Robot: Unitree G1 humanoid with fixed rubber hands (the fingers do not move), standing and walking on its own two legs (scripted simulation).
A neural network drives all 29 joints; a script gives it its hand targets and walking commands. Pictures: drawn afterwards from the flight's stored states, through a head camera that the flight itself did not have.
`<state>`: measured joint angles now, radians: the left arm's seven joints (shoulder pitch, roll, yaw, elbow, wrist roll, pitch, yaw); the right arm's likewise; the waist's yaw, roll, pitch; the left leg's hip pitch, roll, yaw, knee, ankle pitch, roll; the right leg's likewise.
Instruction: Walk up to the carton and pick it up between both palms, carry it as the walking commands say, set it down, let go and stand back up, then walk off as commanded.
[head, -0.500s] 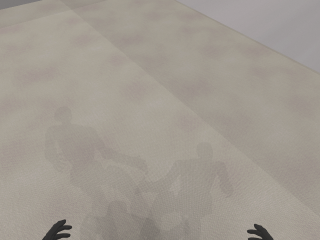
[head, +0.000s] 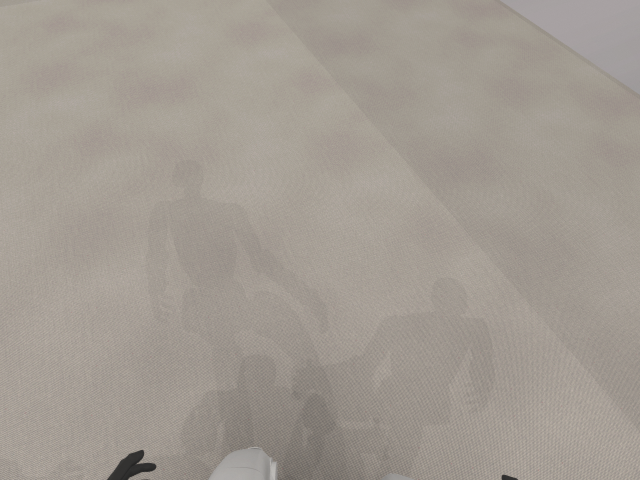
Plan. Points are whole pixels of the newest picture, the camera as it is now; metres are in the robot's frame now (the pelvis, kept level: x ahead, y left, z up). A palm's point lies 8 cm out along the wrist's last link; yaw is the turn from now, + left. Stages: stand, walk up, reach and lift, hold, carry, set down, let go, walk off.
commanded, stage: walk up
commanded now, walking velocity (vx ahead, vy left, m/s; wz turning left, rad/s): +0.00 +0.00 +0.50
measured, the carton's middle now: out of the picture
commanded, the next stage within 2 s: none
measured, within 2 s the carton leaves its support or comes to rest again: neither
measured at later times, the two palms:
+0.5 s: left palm out of the picture +0.08 +0.27 -0.11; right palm out of the picture +0.12 -0.23 -0.14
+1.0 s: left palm out of the picture -0.06 +0.30 -0.14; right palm (425, 422) +0.20 -0.14 -0.10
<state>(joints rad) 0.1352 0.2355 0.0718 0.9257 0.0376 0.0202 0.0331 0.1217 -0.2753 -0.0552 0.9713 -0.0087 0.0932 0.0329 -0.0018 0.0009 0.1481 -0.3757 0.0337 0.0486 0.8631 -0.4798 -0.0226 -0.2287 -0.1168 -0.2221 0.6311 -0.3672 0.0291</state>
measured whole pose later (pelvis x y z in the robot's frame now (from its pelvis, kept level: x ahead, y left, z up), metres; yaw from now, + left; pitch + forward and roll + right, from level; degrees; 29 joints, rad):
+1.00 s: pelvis +0.00 +0.05 +0.01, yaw +28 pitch +0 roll -1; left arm 0.16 0.23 0.05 0.94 0.02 0.05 0.02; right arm 0.13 -0.21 -0.08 0.90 -0.02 0.04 -0.02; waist 0.00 -0.03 0.15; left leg -0.25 -0.03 0.03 0.55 -0.30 0.06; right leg -0.41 -0.09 -0.05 0.97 -0.45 0.09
